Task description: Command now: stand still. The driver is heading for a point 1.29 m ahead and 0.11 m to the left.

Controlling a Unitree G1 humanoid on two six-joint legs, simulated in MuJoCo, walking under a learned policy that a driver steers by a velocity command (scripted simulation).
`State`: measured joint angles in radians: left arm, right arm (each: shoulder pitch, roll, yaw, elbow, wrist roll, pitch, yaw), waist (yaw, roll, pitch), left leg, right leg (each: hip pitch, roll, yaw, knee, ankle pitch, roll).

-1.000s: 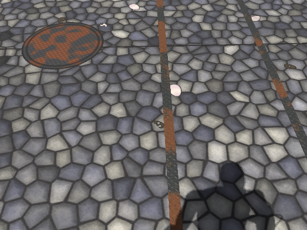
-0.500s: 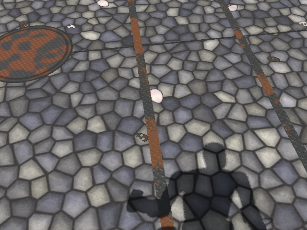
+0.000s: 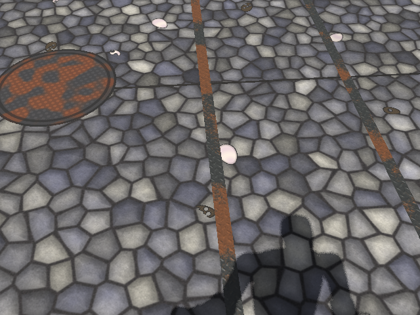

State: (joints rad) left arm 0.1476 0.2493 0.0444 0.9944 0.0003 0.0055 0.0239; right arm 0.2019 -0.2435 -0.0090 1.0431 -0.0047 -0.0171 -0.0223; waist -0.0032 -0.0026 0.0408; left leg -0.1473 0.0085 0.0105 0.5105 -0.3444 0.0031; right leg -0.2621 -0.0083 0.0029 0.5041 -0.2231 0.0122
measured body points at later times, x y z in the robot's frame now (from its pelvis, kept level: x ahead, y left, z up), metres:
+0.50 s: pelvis +0.02 +0.00 +0.00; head +0.02 +0.00 +0.45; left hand +0.08 +0.27 -0.15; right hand +0.02 -0.26 -0.15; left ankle -0.04 +0.12 -0.74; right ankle +0.02 -0.12 -0.72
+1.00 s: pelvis +0.20 -0.05 +0.00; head +0.22 -0.05 +0.45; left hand +0.13 +0.20 -0.14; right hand +0.39 -0.29 -0.10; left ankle +0.39 +0.11 -0.68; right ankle +0.07 -0.13 -0.74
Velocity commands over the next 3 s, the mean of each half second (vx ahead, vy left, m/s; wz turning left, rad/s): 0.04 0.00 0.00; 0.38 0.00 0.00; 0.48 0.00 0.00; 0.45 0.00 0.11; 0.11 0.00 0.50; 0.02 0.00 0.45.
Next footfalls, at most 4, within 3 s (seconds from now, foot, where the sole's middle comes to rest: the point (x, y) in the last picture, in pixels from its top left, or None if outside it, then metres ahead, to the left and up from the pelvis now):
1.14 left None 0.49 0.09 -0.77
1.70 right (260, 232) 0.80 -0.16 -0.77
2.18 left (199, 185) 1.00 0.06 -0.77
2.66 right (254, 177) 1.05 -0.15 -0.77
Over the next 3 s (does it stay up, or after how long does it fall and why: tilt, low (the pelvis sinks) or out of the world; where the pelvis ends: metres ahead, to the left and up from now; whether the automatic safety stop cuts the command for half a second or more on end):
stays up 0.94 -0.07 0.01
